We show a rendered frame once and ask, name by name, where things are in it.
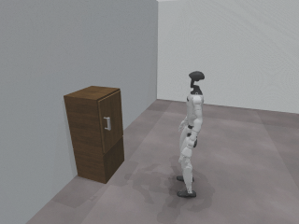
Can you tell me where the robot left forearm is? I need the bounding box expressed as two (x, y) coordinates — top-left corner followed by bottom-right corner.
(186, 119), (202, 148)

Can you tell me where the robot right thigh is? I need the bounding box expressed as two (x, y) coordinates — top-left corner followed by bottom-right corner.
(179, 126), (187, 151)

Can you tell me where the robot left upper arm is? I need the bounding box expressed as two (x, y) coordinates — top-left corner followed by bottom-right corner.
(192, 95), (203, 125)

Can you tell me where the robot right hand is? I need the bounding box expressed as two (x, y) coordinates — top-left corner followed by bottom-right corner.
(178, 120), (189, 132)

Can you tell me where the handle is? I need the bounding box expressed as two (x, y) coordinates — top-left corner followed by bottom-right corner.
(104, 117), (111, 131)

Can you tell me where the robot left hand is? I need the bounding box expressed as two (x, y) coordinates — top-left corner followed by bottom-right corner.
(178, 147), (192, 165)

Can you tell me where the humanoid robot torso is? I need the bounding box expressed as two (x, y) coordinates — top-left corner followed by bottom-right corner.
(186, 92), (204, 138)

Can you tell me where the cupboard door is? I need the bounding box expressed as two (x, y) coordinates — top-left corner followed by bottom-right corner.
(98, 91), (123, 153)

